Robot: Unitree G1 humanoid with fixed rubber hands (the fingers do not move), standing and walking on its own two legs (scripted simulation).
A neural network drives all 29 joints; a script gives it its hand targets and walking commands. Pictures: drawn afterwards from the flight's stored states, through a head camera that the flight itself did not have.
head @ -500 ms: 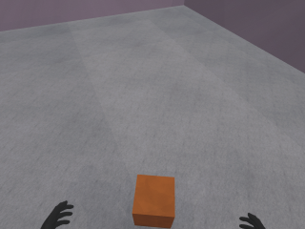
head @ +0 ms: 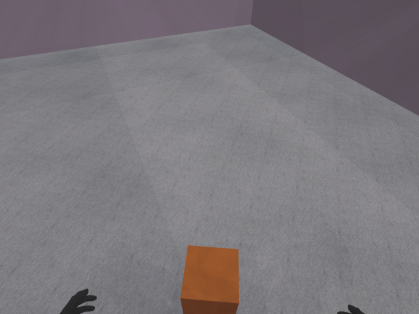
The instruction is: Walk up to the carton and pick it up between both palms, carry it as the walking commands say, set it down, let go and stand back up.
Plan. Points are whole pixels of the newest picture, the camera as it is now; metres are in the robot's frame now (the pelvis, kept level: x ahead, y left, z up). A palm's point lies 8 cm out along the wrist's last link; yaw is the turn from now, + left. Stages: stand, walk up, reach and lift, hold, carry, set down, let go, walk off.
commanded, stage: stand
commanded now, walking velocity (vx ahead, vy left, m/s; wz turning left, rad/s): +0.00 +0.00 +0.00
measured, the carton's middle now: (210, 283) +0.42 +0.00 -0.64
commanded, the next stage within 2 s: none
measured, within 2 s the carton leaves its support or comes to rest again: neither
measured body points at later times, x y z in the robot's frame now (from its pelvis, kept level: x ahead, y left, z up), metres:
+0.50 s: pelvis -0.02 +0.00 +0.00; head -0.04 +0.00 +0.45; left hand +0.10 +0.29 -0.10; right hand +0.08 -0.30 -0.11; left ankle -0.01 +0.10 -0.73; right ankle -0.02 -0.11 -0.73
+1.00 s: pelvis -0.04 +0.00 +0.01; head -0.06 +0.01 +0.46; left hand +0.08 +0.31 -0.10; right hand +0.05 -0.30 -0.11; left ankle -0.01 +0.10 -0.73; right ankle -0.02 -0.11 -0.73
